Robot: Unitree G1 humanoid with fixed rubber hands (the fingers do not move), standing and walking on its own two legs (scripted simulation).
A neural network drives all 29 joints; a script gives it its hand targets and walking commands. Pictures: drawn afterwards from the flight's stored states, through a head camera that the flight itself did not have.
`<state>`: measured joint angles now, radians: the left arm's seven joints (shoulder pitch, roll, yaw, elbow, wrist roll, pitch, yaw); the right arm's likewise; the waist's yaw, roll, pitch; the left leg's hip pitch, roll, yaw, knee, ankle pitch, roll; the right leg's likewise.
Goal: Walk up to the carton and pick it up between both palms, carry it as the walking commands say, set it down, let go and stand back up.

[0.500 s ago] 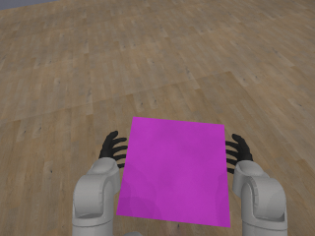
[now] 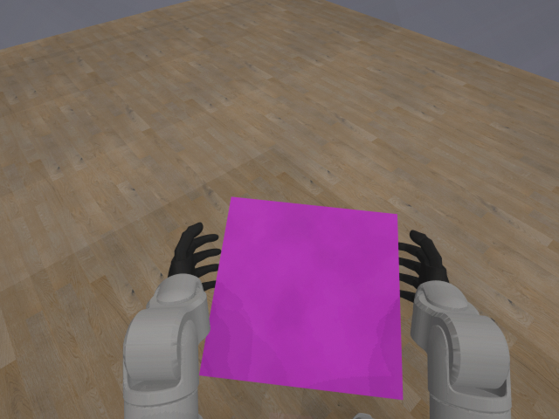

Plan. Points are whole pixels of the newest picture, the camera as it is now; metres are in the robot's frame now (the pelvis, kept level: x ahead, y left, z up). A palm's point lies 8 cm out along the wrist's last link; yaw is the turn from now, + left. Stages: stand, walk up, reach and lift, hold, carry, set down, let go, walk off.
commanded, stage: carry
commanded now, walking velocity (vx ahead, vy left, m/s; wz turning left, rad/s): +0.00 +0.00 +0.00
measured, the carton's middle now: (301, 299) +0.29 +0.00 +0.01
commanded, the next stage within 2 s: none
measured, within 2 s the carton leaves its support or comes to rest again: neither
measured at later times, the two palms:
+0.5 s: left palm (248, 156) +0.53 +0.09 +0.09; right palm (416, 162) +0.52 -0.20 +0.08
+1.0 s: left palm (276, 115) +0.62 +0.05 +0.11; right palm (434, 129) +0.60 -0.25 +0.10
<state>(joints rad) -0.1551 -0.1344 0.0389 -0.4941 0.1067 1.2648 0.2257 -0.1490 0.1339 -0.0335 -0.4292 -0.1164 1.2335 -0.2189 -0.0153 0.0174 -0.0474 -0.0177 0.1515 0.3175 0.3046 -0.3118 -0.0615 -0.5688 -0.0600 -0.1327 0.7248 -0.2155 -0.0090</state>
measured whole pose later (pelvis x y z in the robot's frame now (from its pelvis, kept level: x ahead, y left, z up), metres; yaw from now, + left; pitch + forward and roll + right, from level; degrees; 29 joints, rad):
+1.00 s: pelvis +0.34 -0.08 +0.00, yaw -2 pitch +4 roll +4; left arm -0.15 -0.13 0.04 -0.45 0.10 1.23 0.21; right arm -0.14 0.13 -0.03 -0.43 -0.13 1.24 -0.22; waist -0.01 -0.03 -0.09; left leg -0.21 0.02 0.18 0.48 -0.23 0.00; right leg -0.16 -0.01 -0.13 0.51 -0.31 -0.07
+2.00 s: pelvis +0.40 -0.14 -0.02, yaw -5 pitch +2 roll +3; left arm -0.14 -0.13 0.08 -0.41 0.10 1.25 0.21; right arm -0.20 0.14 -0.04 -0.33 -0.13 1.26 -0.23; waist 0.00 -0.02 -0.09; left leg -0.31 0.07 0.19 0.58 -0.29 -0.02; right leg -0.16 0.07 -0.12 0.62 -0.43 -0.04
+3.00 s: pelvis +0.35 -0.10 -0.01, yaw -3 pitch +0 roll -1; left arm -0.17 -0.14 0.08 -0.18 0.16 1.11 0.15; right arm -0.19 0.14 -0.08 -0.13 -0.20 1.10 -0.15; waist 0.01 0.02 -0.11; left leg -0.29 0.03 0.12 0.51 -0.22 0.04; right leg -0.22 0.02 -0.13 0.47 -0.25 -0.05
